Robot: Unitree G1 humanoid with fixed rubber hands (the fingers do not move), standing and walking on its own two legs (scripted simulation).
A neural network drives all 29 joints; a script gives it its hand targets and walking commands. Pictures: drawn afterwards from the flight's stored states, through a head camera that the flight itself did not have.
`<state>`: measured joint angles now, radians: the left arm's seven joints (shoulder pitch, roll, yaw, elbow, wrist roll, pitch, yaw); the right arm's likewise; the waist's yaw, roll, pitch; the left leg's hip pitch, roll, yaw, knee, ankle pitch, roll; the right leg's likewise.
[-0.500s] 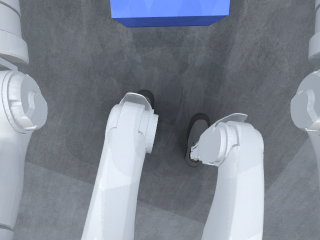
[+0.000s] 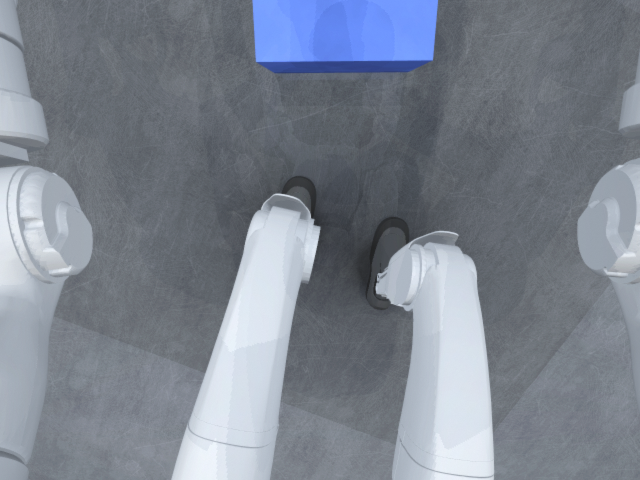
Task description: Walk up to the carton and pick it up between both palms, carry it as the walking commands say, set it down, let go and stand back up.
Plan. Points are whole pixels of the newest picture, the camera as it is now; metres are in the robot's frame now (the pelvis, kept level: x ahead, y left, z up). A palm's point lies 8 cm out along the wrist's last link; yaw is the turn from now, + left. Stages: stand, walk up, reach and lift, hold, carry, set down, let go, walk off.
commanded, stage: set down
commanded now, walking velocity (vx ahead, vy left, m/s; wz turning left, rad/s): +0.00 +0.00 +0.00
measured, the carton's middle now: out of the picture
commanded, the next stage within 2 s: let go in 0.30 s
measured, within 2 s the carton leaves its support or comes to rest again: neither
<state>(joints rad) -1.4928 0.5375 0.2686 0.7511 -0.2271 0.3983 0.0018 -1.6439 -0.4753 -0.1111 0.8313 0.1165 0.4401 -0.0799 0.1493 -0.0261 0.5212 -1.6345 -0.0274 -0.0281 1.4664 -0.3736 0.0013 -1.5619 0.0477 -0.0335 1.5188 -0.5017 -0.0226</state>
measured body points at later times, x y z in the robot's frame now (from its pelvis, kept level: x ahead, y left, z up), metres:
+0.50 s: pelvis +0.03 +0.01 +0.09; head +0.36 +0.04 +0.40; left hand +0.55 +0.31 -0.01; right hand +0.62 -0.10 -0.01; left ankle +0.13 +0.11 -0.54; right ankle +0.09 -0.10 -0.54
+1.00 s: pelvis +0.10 +0.02 +0.17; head +0.30 +0.02 +0.57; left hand +0.41 +0.29 +0.08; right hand +0.46 -0.15 +0.06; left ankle +0.13 +0.11 -0.54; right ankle +0.09 -0.10 -0.54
